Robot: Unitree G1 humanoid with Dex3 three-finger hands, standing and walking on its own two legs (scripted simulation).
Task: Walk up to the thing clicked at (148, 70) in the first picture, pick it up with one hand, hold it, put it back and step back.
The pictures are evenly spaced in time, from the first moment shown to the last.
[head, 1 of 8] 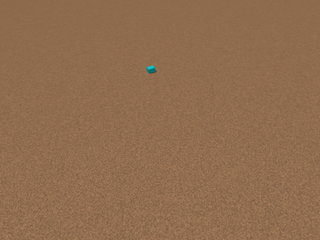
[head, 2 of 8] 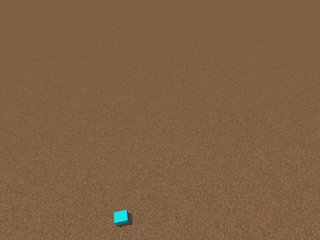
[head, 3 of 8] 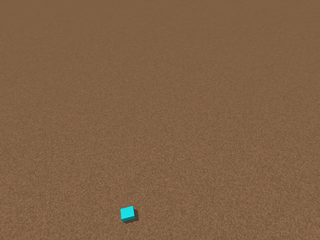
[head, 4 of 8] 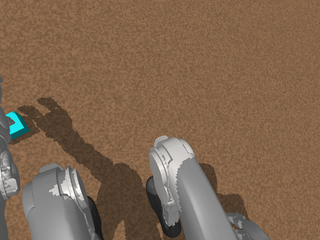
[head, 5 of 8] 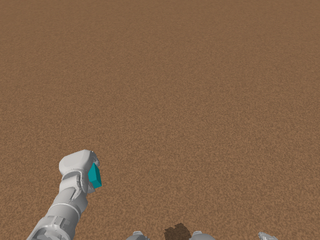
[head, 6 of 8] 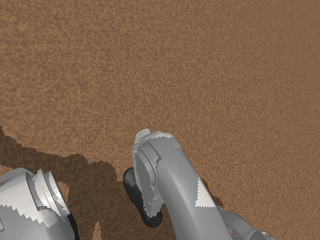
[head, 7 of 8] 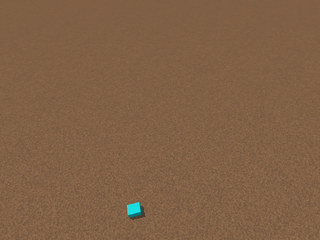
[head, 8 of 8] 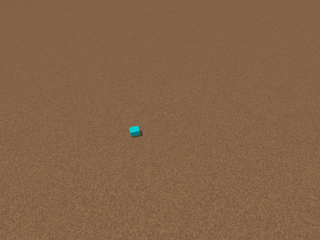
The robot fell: no
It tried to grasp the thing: yes
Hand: left
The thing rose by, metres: 0.69
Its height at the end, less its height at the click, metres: +0.00
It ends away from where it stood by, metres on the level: 0.01
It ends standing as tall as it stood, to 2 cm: yes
